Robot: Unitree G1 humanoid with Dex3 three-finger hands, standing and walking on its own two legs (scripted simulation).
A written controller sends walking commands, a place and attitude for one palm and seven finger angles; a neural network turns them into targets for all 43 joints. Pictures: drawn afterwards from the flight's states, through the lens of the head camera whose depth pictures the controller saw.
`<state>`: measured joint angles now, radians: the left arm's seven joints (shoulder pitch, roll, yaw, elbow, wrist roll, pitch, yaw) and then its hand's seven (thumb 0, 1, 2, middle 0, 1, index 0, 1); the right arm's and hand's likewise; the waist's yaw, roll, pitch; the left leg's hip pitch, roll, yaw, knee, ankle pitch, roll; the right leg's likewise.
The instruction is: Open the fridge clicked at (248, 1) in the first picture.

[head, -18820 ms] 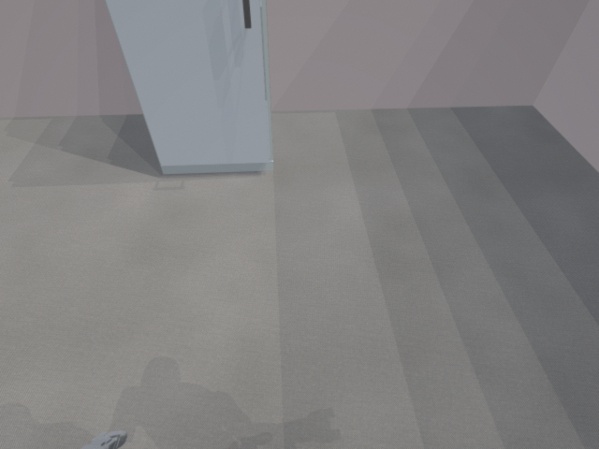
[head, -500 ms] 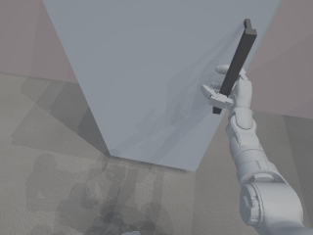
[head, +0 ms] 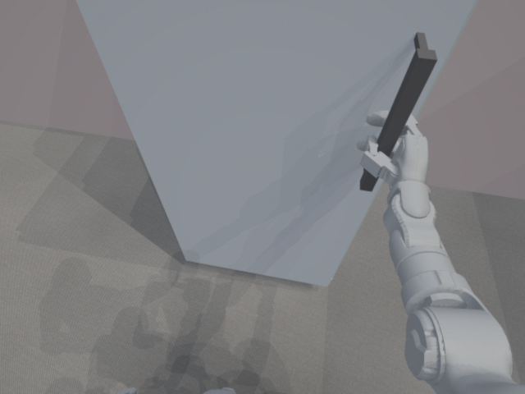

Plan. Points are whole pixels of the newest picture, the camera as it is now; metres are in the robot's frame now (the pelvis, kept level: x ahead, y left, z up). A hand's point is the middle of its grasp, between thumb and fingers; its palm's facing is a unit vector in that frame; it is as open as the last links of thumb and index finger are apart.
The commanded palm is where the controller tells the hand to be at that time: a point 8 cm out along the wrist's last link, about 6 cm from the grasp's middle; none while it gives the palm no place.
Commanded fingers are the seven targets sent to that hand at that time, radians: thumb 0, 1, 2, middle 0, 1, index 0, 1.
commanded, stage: grip the handle and tug to test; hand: right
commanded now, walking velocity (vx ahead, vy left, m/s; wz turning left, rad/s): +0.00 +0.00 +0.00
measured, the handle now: (389, 124) +0.51 -0.11 +0.14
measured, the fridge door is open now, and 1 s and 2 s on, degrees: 0 1 29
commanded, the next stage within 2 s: pull the door a little, standing still in 0.42 s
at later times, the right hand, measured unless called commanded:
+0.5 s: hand (368, 156) +0.46 -0.09 +0.11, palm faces +0.02 +1.00 +0.02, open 5.4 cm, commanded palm +0.41 -0.14 +0.11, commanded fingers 0.00 -0.90 -0.90 0.45 1.40 0.45 1.40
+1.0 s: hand (370, 167) +0.44 -0.09 +0.11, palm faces -0.01 +1.00 +0.01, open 6.1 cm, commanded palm +0.36 -0.14 +0.11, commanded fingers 0.00 -0.90 -0.90 0.45 1.40 0.45 1.40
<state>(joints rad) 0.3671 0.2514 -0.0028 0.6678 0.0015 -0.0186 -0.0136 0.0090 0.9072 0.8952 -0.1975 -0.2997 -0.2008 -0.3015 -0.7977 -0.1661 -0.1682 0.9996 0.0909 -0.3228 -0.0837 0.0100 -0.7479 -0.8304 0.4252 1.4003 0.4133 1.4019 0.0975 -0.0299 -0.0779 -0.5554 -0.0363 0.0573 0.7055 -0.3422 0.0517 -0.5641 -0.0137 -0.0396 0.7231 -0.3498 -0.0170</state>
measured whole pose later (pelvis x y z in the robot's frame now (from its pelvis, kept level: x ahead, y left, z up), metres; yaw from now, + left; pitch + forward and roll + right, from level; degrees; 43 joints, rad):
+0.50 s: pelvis +0.02 +0.00 +0.01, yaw +2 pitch +11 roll +0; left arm 0.37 0.25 0.01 0.61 -0.01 -0.01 -0.03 0.01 0.91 0.90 -0.20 -0.30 -0.20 -0.30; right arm -0.59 -0.14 -0.16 0.72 0.12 -0.23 -0.07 0.02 -0.77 -0.78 0.36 1.40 0.38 1.40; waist 0.09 -0.04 -0.10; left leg -0.50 -0.05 0.02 0.66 -0.35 0.05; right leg -0.49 -0.02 -0.08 0.66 -0.36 -0.02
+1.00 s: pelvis +0.06 -0.01 +0.02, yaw +4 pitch +9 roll +0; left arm 0.33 0.22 0.00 0.56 -0.01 0.01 -0.04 0.01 0.91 0.90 -0.20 -0.30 -0.20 -0.30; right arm -0.25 -0.10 -0.07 0.29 0.13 -0.08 -0.09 0.03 -0.76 -0.77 0.25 1.37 0.27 1.35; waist 0.05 -0.03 -0.11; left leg -0.37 -0.04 -0.01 0.58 -0.35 0.04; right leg -0.36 -0.01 -0.08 0.60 -0.35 -0.02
